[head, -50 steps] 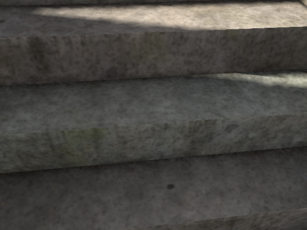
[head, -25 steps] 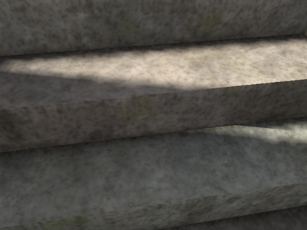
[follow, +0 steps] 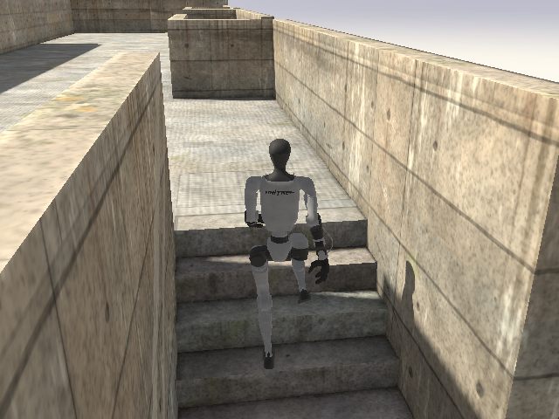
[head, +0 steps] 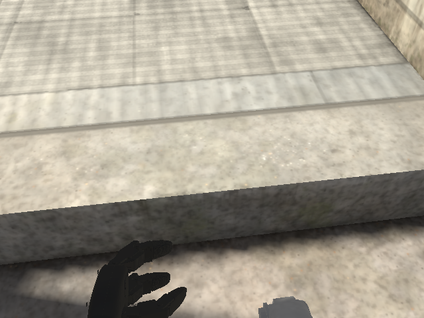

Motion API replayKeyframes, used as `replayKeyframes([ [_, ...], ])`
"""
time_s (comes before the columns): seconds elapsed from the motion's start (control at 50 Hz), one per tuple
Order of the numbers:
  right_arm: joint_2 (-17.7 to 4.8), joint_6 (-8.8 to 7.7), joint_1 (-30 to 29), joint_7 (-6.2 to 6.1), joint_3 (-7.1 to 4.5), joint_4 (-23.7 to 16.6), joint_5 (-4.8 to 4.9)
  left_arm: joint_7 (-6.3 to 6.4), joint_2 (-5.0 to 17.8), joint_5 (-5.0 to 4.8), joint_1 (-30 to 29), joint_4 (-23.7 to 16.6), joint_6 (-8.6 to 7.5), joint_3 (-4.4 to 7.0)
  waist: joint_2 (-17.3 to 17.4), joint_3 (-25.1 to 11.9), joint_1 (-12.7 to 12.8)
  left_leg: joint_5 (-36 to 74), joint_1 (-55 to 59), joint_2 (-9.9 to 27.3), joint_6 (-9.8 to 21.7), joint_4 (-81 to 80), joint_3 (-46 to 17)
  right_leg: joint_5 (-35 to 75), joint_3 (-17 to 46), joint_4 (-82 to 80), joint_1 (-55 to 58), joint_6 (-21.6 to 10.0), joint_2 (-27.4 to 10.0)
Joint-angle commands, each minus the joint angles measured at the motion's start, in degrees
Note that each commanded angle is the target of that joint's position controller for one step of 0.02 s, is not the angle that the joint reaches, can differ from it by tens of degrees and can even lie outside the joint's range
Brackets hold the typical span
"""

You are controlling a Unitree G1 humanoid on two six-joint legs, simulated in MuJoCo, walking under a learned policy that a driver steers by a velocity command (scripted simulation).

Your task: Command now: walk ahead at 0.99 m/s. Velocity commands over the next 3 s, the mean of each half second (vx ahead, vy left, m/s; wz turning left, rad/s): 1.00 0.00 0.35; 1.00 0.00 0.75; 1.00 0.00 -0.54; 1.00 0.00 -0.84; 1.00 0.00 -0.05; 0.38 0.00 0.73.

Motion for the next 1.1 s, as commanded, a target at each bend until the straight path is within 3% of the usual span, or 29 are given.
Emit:
replayKeyframes([
  [0.02, -1.3, -2.57, -0.7, -0.55, 0.81, -0.8, 3.67, 1.28, 2.1, -0.55, -13.8, -10.5, 0.89, -2.28, -0.5, 12.6, 1.9, 34.8, -18.4, 12.9, 1.3, -31.0, -4.2, -7.3, -14.5, -26.4, 11.0, 0.1, -6.3],
  [0.06, -7.4, -3.18, 0.0, -2.61, 0.16, -6.5, 6.96, -0.37, 5.9, -2.84, 0.4, -3.7, 0.26, -1.72, -2.7, -7.6, 4.0, 91.5, -25.1, 12.3, 6.4, -24.0, -2.2, -4.9, -22.9, -47.5, 61.6, 2.1, 1.5],
  [0.1, -22.1, -4.79, -7.0, -1.83, -4.84, -9.6, 6.12, -0.43, 12.3, -2.6, 22.2, 0.7, 2.63, 2.38, 9.9, -25.0, 16.7, 126.3, 0.2, 20.2, 7.7, 4.7, -5.2, -9.9, -14.5, -58.9, 63.7, 0.9, 1.0],
  [0.12, -19.7, -5.08, -7.8, -0.73, -5.44, -12.2, 4.7, -1.29, 18.2, -0.92, 25.2, 3.2, 2.1, 4.66, 6.0, -28.1, 15.4, 119.6, 0.2, 17.8, 6.8, 19.4, -7.5, -12.8, -5.4, -68.2, 69.2, -0.1, 0.8],
  [0.14, -11.4, -5.12, -10.5, 1.52, -4.59, -16.2, 3.27, -0.63, 23.7, 1.11, 25.9, 6.1, 1.82, 6.86, -11.3, -23.9, 13.1, 71.6, -16.8, 4.3, 3.2, 47.1, -7.0, -17.6, 24.3, -89.9, 71.4, -9.9, -12.4],
  [0.16, -8.2, -5.4, -14.3, 1.95, -4.3, -18.9, -0.52, 0.2, 20.6, 0.72, 21.0, 6.8, 2.35, 7.32, -12.7, -22.7, 11.4, 29.5, -31.5, -5.4, 1.7, 82.6, -11.9, -16.0, 47.8, -104.4, 71.2, -13.7, -19.0],
  [0.18, 0.0, -5.18, -19.1, 1.66, -2.26, -26.1, -3.44, -0.7, 17.8, -0.44, 15.8, 8.9, 1.1, 7.38, -1.3, -15.5, 6.5, 25.2, -45.6, -3.4, 2.1, 101.2, -15.8, -22.9, 42.7, -104.0, 68.4, -11.3, -21.0],
  [0.24, 13.6, -1.83, -24.0, -0.04, 3.72, -32.2, -2.88, -1.22, 5.6, 0.88, 23.5, 24.3, -2.54, 4.18, 4.9, 7.6, -0.9, 12.1, -69.3, 1.9, 7.3, 114.9, -13.9, -4.4, 14.4, -103.7, 60.6, -2.0, -18.6],
  [0.28, 10.5, 1.7, -21.4, -0.66, 3.81, -32.2, -0.01, -2.2, 2.8, 0.68, 17.8, 24.9, -3.75, 3.0, 3.7, 11.0, -6.6, 5.2, -65.1, 2.3, 5.6, 106.4, -12.3, 4.9, -0.8, -110.5, 50.7, 2.5, -17.1],
  [0.32, 9.9, 4.0, -30.1, -2.45, 3.89, -35.6, 1.24, -3.11, 6.0, 1.63, 18.1, 27.5, -4.59, 3.37, -1.1, 13.1, -6.9, -2.1, -68.8, 1.5, 5.6, 115.4, -8.3, 7.9, -6.8, -118.8, 46.5, 2.1, -19.2],
  [0.36, 8.8, 5.15, -39.1, -3.73, 4.85, -40.0, 2.15, -3.38, 6.4, -1.56, 18.2, 29.9, -4.57, 2.5, 3.0, 17.8, -9.1, 0.2, -58.9, 3.7, 6.5, 86.4, -3.6, 16.5, -19.1, -128.0, 37.2, 6.6, -14.5],
  [0.38, 6.0, 5.95, -35.4, -2.85, 5.02, -38.0, 3.11, -2.22, 9.6, -3.0, 19.3, 28.9, -4.46, 2.68, 2.8, 13.6, -9.6, 5.6, -40.6, 3.0, 5.5, 71.2, 5.0, 28.0, -22.7, -134.2, 30.7, 4.8, -13.7],
  [0.42, 0.7, 6.29, -17.9, -0.82, 2.69, -29.5, -0.84, 0.43, 18.6, -6.49, 15.2, 22.0, -5.29, 3.68, 0.1, -6.4, -14.2, 6.9, -14.6, -2.5, 5.1, 69.2, 11.3, 100.5, -24.0, -123.7, 44.2, 1.3, -15.0],
  [0.46, -4.0, 6.79, -3.9, -0.46, 0.6, -26.6, 1.02, 1.0, 32.5, -7.37, 11.1, 17.2, -6.62, 8.32, -5.2, -20.1, -19.9, 4.4, -8.3, -2.4, 3.5, 52.0, 9.2, 127.6, -21.0, -97.4, 63.7, -0.6, -20.0],
  [0.5, -8.7, 5.11, -7.7, 0.15, -2.31, -27.4, 1.93, -2.09, 26.1, -4.69, 12.6, 12.6, -5.59, 8.58, -4.1, -16.8, -15.0, -5.5, -6.7, -7.4, 4.4, 17.4, -3.3, 96.4, -16.0, -63.7, 68.2, -0.7, -16.1],
  [0.52, -12.5, 4.94, -16.6, 0.08, -4.38, -26.4, 1.74, -3.82, 16.2, -0.32, 10.6, 7.2, -5.12, 6.45, 13.4, -11.1, -7.8, 9.9, -1.3, -0.3, 14.0, 14.3, -21.1, 26.0, -12.2, -38.0, 45.5, 3.5, -6.4],
  [0.54, -11.2, 6.42, -20.9, -1.33, -3.77, -27.4, 1.52, -5.1, 8.0, 2.5, 7.2, 0.1, -5.4, 3.77, 12.4, -11.6, -3.5, 6.1, 1.0, 5.7, 21.4, 0.3, -47.5, 13.0, -3.2, -6.6, 23.2, 6.6, -0.3],
  [0.6, -6.5, 3.37, -4.9, -0.84, -2.43, -16.2, -1.21, -2.45, -2.4, 4.72, -1.6, -9.9, -4.96, -1.94, -1.4, 9.4, -1.5, 5.4, -4.6, 7.8, 13.8, -7.8, -47.6, 4.3, -0.8, 18.2, -5.6, 5.0, -3.7],
  [0.72, -4.6, -0.26, -2.8, -0.7, -2.26, -10.2, 0.07, -0.64, 0.4, 3.25, -19.9, -19.9, -1.34, -3.08, 0.0, 16.7, -1.1, 7.2, -25.3, 6.1, 9.9, -25.7, -30.6, -20.7, -4.2, -11.4, 2.9, 2.6, -9.6],
  [0.76, -8.3, 0.36, -13.0, -1.69, -3.23, -16.0, 2.61, -0.29, 4.0, 0.69, -8.7, -16.0, -0.01, -2.03, -5.0, 6.5, 5.7, 44.3, -45.7, 6.2, 10.8, -32.9, -21.7, -4.6, -16.0, -37.7, 52.9, 3.9, -7.5],
  [0.78, -13.7, -0.75, -9.2, -1.53, -4.72, -16.8, 4.37, 0.5, 6.9, -0.59, -0.8, -11.7, 0.5, -0.17, -5.9, -7.2, 7.3, 76.7, -40.4, 7.2, 10.6, -23.8, -21.7, -4.7, -17.8, -38.7, 72.0, 4.8, -1.7],
  [0.82, -23.3, -2.77, -12.4, -0.88, -9.24, -19.5, 2.15, 1.28, 12.9, -1.38, 17.1, -7.9, 1.6, 4.11, 3.0, -20.4, 18.2, 110.3, -15.2, 10.1, 6.7, 11.4, -25.6, -20.0, -7.7, -57.7, 72.1, 3.6, -2.9],
  [0.84, -19.9, -4.58, -19.2, 0.42, -9.43, -21.2, 1.05, 1.08, 19.6, -1.15, 25.8, -4.3, 0.7, 6.66, -3.2, -24.9, 22.9, 95.4, -15.3, 5.2, 3.9, 36.4, -22.1, -29.4, 3.6, -70.0, 76.2, 1.1, -8.2],
  [0.86, -6.3, -4.99, -24.3, 2.81, -5.99, -24.3, -0.31, 0.59, 21.7, -0.18, 27.7, 2.0, 0.16, 6.73, -24.2, -22.3, 18.1, 20.2, -29.8, -6.3, 1.3, 59.6, -15.2, -23.0, 23.5, -85.4, 78.1, -2.2, -18.1],
  [0.88, -2.2, -4.85, -15.9, 3.12, -4.99, -26.2, -1.87, 0.4, 19.4, -0.29, 20.2, 3.3, 0.11, 6.35, -23.3, -18.9, 9.1, 14.8, -42.0, -5.0, 2.1, 77.3, -18.0, -21.6, 48.0, -100.8, 76.1, -7.1, -23.8],
  [0.92, 5.7, -2.7, -17.4, 2.32, -0.74, -29.7, -3.01, -0.84, 7.3, -1.03, 13.4, 8.8, -1.99, 3.37, -6.8, -0.1, -0.2, 14.3, -53.0, 0.7, 3.4, 87.7, -13.7, -31.4, 41.7, -102.7, 62.6, -7.5, -23.8],
  [0.96, 6.4, 1.42, -20.1, 1.0, 0.84, -31.0, -3.36, -1.26, 5.3, -1.05, 18.3, 16.6, -3.38, 3.95, 4.2, 7.8, -2.1, 9.6, -58.1, -0.6, 3.1, 96.1, -13.4, -9.9, 23.9, -100.8, 60.1, -3.6, -18.1],
  [1.02, 5.1, 3.37, -29.2, 0.67, 2.18, -34.5, -2.51, -1.08, 4.6, -1.27, 26.7, 24.1, -4.82, 3.79, 4.9, 13.2, -2.0, -4.2, -61.1, 4.0, 0.9, 71.7, -10.3, 5.8, 6.7, -104.9, 58.6, 0.9, -10.2],
  [1.1, -1.9, 2.36, -32.2, 3.77, 1.8, -37.2, 0.23, 0.09, 14.9, -1.61, 20.2, 18.1, -5.14, 5.92, 5.8, 4.4, -3.6, 19.1, -18.4, 10.0, -2.6, 24.3, -3.1, 11.9, 1.2, -121.6, 44.4, -0.1, -8.3],
])
Next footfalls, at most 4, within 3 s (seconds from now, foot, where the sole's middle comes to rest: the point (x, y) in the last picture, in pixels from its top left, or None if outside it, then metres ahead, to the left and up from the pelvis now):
0.12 right None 0.24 -0.10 -0.57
0.48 left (191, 289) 0.45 0.08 -0.38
0.84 right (221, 114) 0.83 0.02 -0.19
1.24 left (82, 75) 1.00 0.41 -0.19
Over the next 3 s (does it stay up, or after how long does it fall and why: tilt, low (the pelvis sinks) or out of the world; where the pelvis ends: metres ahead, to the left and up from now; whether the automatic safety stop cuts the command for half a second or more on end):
stays up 2.44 0.32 0.55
